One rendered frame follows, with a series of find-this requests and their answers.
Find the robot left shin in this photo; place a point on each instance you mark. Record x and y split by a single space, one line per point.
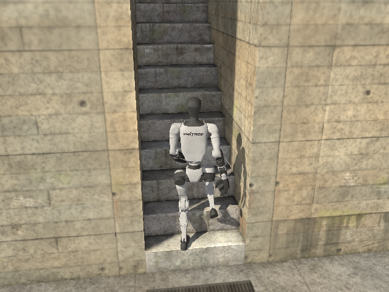
183 219

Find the right robot forearm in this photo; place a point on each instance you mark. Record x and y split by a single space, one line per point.
221 166

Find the robot left hand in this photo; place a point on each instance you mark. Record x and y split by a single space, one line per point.
180 160

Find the left robot forearm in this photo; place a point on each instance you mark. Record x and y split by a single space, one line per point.
174 156

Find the right robot foot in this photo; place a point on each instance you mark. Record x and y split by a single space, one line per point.
213 213

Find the robot right hand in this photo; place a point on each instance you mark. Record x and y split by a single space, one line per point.
225 186

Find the right robot upper arm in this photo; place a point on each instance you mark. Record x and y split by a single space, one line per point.
213 129

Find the left robot upper arm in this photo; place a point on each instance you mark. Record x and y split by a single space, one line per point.
174 130

